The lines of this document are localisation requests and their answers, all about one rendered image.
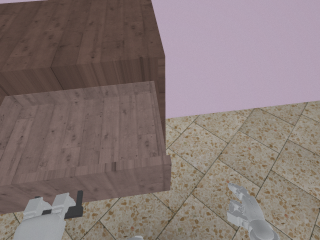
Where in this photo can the cabinet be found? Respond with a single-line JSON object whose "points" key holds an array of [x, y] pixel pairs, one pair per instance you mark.
{"points": [[56, 45]]}

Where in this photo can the right robot hand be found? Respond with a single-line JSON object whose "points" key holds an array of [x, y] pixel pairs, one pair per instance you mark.
{"points": [[241, 214]]}

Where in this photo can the left robot hand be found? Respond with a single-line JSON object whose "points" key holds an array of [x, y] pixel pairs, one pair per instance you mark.
{"points": [[36, 226]]}

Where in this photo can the handle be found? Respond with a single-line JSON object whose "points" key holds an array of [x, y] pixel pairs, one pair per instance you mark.
{"points": [[73, 211]]}

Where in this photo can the robot right forearm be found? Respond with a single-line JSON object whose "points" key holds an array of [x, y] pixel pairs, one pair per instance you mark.
{"points": [[261, 230]]}

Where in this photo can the drawer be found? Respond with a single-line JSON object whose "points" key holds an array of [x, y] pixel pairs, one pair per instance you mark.
{"points": [[106, 141]]}

